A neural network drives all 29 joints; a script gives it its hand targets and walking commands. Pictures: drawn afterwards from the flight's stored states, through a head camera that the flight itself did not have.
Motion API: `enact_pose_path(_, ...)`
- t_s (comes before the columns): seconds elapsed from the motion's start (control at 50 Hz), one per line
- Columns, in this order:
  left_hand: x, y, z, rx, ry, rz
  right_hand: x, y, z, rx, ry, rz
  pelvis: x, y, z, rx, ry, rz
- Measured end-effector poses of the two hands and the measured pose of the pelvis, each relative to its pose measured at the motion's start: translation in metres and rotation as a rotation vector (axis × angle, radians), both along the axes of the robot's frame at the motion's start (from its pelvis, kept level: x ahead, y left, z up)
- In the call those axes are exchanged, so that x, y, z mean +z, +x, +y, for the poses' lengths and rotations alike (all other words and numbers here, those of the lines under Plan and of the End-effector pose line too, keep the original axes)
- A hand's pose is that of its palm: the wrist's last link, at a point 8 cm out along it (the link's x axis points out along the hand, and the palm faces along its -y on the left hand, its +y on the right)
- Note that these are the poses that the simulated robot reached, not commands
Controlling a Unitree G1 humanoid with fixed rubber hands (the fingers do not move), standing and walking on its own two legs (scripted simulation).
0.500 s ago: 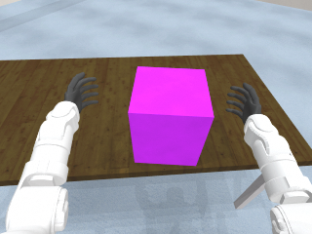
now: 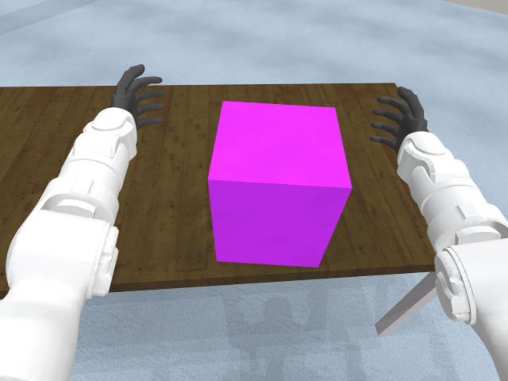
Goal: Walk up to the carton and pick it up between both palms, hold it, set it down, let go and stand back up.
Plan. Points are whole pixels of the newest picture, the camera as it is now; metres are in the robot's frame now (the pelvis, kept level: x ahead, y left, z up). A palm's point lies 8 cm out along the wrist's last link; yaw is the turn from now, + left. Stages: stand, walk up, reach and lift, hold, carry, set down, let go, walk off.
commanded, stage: reach and lift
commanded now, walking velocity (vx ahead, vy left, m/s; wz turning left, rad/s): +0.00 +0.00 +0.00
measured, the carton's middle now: (272, 188) +0.48 -0.03 +0.01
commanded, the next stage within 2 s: none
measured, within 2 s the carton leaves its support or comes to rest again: neither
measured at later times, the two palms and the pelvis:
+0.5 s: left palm (134, 154) +0.47 +0.21 +0.11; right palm (388, 168) +0.44 -0.21 +0.11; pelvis -0.01 +0.00 -0.01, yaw +1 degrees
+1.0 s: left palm (147, 174) +0.48 +0.20 +0.06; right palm (373, 183) +0.45 -0.21 +0.06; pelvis -0.01 +0.00 -0.03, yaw +1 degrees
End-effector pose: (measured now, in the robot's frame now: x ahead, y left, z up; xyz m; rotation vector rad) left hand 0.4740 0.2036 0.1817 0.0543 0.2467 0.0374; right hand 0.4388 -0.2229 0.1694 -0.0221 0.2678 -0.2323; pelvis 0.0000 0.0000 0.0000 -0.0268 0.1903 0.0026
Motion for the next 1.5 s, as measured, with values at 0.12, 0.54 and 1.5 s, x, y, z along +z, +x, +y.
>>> enact_pose_path(0.12,0.006,0.008,0.004,0.026,-0.005,0.002,0.007,0.009,-0.002,-0.006,0.001,0.006,-0.002,-0.001,-0.001,0.002,0.0,0.041)
enact_pose_path(0.54,-0.085,-0.002,0.005,0.03,0.027,0.045,-0.071,-0.002,0.011,0.019,-0.021,0.071,-0.012,-0.013,-0.001,0.012,-0.006,0.166)
enact_pose_path(1.5,-0.128,0.003,-0.053,-0.051,-0.031,0.006,-0.111,0.006,0.045,0.012,-0.003,0.021,-0.024,-0.012,0.004,0.01,-0.012,0.256)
